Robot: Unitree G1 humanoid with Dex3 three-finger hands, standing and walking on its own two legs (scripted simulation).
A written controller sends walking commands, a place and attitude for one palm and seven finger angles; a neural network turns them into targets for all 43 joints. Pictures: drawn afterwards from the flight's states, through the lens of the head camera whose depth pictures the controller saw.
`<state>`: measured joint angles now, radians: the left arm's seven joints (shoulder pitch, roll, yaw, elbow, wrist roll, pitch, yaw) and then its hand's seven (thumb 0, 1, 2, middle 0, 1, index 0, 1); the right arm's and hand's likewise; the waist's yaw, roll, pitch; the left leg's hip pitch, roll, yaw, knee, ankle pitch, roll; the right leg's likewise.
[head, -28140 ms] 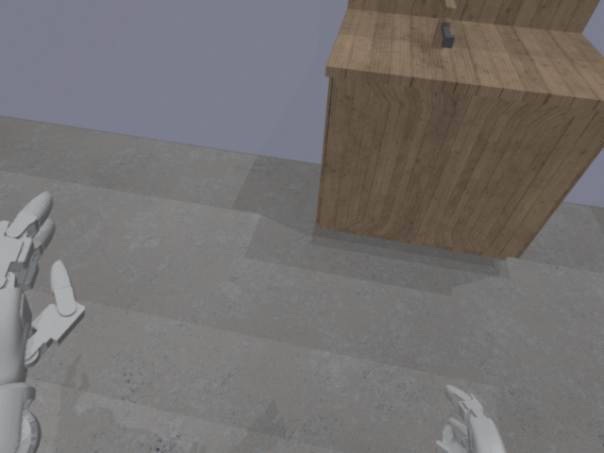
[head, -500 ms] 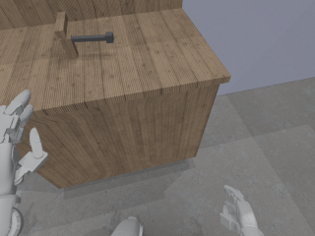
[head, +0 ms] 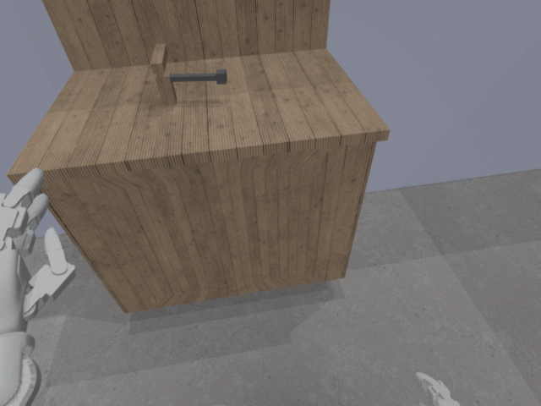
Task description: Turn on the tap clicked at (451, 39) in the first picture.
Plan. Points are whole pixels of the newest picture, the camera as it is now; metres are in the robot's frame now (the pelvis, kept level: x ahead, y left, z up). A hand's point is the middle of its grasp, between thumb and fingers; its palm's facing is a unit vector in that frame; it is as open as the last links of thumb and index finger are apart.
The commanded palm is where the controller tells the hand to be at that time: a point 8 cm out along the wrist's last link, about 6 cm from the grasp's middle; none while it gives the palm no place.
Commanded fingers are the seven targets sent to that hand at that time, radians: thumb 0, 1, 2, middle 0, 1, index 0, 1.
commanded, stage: stop stepping back and stand still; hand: left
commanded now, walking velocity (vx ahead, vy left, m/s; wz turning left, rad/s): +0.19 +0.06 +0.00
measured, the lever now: (221, 76) +0.86 +0.18 +0.11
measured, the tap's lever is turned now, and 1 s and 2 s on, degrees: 80 80 80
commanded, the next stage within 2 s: stand and check the lever's angle in 0.68 s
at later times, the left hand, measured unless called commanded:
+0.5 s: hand (85, 336) +0.15 +0.19 +0.17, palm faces +0.34 -0.87 -0.36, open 7.4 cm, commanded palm +0.10 +0.25 +0.20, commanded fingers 0.00 0.90 0.90 -0.20 -0.30 -0.20 -0.30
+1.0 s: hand (97, 307) +0.17 +0.18 +0.19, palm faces +0.36 -0.85 -0.40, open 7.4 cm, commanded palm +0.12 +0.24 +0.20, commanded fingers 0.00 0.90 0.90 -0.20 -0.30 -0.20 -0.30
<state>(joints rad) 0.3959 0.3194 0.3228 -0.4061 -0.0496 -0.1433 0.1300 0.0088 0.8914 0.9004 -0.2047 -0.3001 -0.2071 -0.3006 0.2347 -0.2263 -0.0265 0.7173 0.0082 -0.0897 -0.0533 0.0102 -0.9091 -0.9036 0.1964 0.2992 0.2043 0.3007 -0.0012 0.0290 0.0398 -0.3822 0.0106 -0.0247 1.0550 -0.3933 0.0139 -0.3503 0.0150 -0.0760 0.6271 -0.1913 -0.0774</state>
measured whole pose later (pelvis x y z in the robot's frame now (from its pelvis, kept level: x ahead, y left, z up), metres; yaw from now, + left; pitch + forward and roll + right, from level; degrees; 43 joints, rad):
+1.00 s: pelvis -0.04 -0.04 +0.02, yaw -1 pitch -2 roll +1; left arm 0.51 0.33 0.31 -0.52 -0.06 -0.17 0.15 0.01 0.89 0.90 -0.21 -0.30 -0.21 -0.30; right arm 0.22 -0.21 0.01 0.63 0.00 -0.10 -0.06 0.01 -0.91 -0.90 0.20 0.30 0.21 0.30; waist 0.00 0.03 0.07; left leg -0.26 0.03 0.01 0.56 -0.20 0.01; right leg -0.22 0.02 -0.07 0.53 -0.27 -0.07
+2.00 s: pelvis -0.05 +0.01 +0.02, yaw -3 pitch -1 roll -1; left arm 0.48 0.34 0.31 -0.45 -0.06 -0.13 0.17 0.01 0.89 0.90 -0.21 -0.30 -0.21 -0.30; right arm 0.19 -0.21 0.01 0.63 -0.01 -0.07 -0.08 0.01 -0.91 -0.90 0.20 0.30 0.21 0.30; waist 0.01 0.03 0.03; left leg -0.22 0.01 0.05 0.44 -0.19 0.03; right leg -0.18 0.01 -0.03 0.38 -0.17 0.00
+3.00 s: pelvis -0.03 +0.00 +0.02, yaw -3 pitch -1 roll -1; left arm 0.48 0.34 0.30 -0.46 -0.07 -0.11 0.16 0.01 0.89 0.90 -0.21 -0.30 -0.21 -0.30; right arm 0.17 -0.22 0.00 0.61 0.00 -0.07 -0.08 0.01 -0.91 -0.90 0.20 0.30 0.21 0.30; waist 0.01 0.04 0.02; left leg -0.21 0.01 0.05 0.44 -0.22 0.02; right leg -0.17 0.01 -0.03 0.38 -0.20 0.00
